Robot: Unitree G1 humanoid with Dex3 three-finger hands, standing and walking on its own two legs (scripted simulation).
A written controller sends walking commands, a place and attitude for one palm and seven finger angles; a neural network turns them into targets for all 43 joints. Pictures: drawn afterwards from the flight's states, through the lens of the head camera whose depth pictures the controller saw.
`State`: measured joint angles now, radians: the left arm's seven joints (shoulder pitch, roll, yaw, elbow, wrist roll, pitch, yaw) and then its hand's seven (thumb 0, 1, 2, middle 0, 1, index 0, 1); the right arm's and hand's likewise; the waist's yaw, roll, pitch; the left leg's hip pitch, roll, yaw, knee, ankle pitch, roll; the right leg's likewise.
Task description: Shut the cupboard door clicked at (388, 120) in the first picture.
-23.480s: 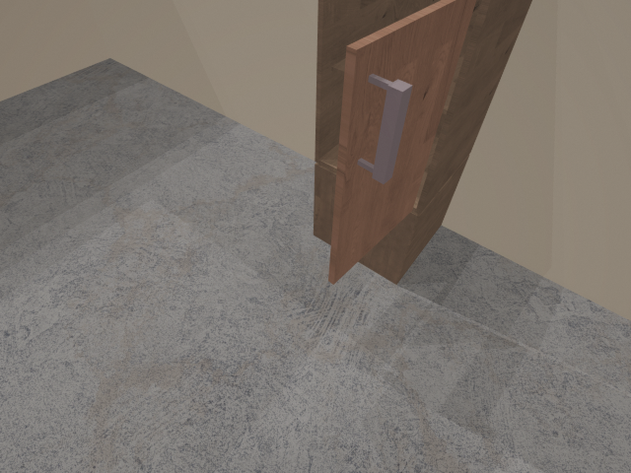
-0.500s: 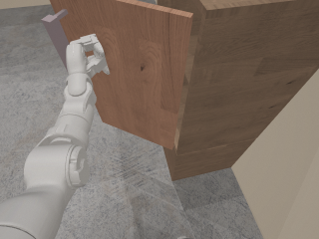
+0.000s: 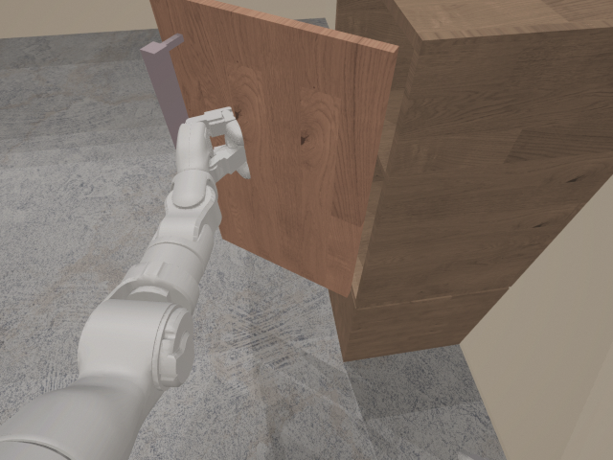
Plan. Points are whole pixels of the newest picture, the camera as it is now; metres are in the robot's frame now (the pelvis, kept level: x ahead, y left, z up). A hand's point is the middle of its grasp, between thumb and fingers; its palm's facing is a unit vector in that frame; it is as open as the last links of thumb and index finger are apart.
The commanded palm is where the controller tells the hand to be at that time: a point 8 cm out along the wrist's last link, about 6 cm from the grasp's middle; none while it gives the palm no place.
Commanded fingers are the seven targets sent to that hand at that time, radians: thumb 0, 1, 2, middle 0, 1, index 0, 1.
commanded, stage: draw the hand back to the body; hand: left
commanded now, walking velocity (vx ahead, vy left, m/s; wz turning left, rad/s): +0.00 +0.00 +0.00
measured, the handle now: (181, 96) +0.64 +0.17 +0.13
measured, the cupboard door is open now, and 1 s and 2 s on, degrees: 53 53 53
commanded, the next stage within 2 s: step back with the hand held close in 1.54 s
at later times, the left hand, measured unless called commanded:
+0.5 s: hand (148, 216) +0.35 +0.15 +0.17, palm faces +0.01 -1.00 -0.05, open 3.1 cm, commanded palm +0.31 +0.20 +0.16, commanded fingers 0.00 0.90 0.90 -1.08 -1.26 -1.08 -1.26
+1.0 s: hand (6, 323) +0.24 +0.25 +0.17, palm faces +0.33 -0.88 -0.33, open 4.8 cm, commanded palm +0.19 +0.30 +0.19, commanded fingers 0.00 0.90 0.90 -0.39 -0.51 -0.39 -0.51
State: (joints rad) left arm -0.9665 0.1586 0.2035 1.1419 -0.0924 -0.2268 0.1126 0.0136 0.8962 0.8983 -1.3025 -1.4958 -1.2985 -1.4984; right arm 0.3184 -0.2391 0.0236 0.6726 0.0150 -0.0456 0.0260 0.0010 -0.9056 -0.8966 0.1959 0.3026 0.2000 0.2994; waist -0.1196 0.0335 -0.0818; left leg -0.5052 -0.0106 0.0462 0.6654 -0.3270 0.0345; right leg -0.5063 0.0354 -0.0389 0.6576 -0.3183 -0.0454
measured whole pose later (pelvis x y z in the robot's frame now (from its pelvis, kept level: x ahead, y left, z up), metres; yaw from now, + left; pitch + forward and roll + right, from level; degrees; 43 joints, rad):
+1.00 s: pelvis +0.02 +0.02 +0.02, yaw +1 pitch -4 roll -1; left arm 0.30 0.31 0.22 -0.25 -0.08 -0.05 0.06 0.01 0.89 0.90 -0.66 -0.79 -0.66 -0.79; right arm 0.20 -0.22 0.06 0.62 0.02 0.04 -0.05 0.01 -0.90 -0.90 0.20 0.30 0.20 0.30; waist 0.04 0.09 0.01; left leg -0.08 -0.04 0.03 0.38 -0.24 0.06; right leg -0.07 0.01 -0.04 0.36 -0.23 -0.02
